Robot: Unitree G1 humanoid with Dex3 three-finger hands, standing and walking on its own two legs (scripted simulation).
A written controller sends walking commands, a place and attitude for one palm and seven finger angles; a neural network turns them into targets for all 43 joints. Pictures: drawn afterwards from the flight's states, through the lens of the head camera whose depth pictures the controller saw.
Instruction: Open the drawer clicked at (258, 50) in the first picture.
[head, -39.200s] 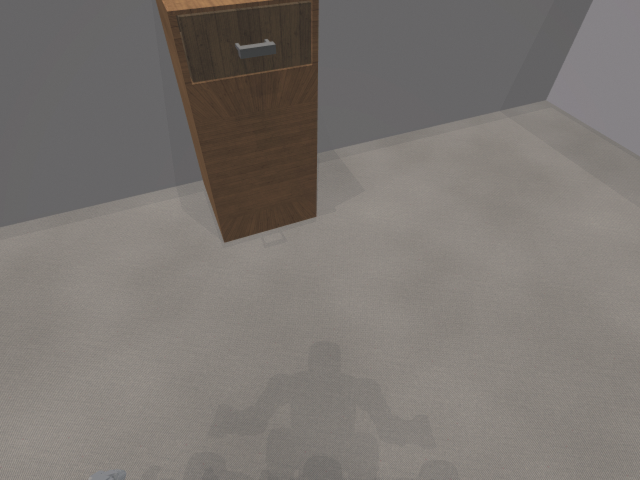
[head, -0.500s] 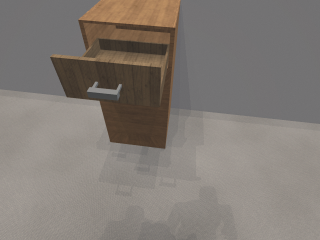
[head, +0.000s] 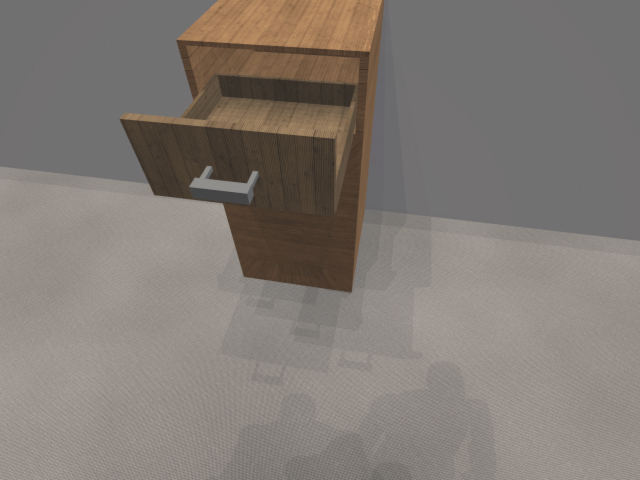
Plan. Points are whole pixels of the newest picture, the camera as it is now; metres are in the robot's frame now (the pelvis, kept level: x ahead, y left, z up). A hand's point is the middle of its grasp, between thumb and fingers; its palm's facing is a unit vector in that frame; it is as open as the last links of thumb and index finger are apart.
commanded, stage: let the arm hang, fingers relaxed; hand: left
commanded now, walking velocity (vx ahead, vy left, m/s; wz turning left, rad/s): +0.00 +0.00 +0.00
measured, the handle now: (226, 182) +0.58 +0.21 +0.02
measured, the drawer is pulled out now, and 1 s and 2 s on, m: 0.30 0.30 0.30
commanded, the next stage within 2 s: look to check the result in 0.32 s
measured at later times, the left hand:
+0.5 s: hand out of the picture +0.10 +0.23 -0.15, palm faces -0.04 -0.94 -0.33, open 7.3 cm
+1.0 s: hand out of the picture +0.10 +0.25 -0.15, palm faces -0.04 -0.94 -0.35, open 7.4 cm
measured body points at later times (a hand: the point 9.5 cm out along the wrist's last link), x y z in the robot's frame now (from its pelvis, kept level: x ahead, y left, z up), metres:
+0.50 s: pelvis +0.01 -0.01 +0.01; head +0.03 -0.01 +0.45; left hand +0.10 +0.28 -0.13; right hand +0.05 -0.29 -0.14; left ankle +0.05 +0.12 -0.74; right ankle +0.00 -0.12 -0.74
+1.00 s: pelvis +0.03 +0.00 +0.01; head +0.05 +0.00 +0.46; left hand +0.11 +0.29 -0.13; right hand +0.10 -0.29 -0.13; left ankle +0.05 +0.12 -0.74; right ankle +0.00 -0.12 -0.74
